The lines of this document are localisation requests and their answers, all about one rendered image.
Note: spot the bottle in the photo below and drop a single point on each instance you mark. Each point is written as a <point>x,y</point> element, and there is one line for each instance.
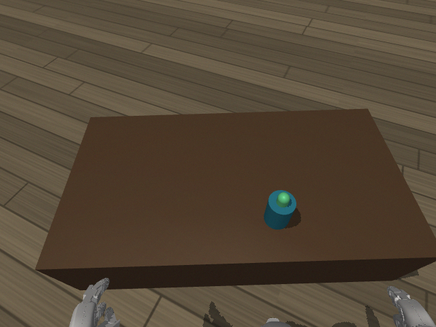
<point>279,209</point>

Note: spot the right robot hand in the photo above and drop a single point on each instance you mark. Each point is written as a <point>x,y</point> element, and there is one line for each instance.
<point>411,312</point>

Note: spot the left robot hand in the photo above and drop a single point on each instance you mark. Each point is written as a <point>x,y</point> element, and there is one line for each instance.
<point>87,313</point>

